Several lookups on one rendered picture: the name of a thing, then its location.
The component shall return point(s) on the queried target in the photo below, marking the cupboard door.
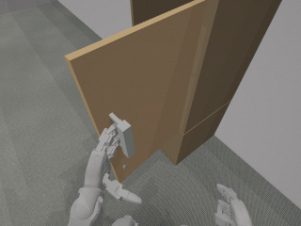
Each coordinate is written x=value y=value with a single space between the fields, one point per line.
x=142 y=75

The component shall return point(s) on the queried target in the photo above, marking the right robot hand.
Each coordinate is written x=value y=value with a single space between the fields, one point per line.
x=232 y=214

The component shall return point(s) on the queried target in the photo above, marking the left robot forearm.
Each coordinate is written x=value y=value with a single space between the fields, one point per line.
x=87 y=210

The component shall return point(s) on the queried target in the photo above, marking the left robot hand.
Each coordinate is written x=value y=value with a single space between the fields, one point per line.
x=99 y=163

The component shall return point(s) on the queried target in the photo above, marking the handle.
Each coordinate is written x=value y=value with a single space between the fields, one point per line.
x=125 y=135

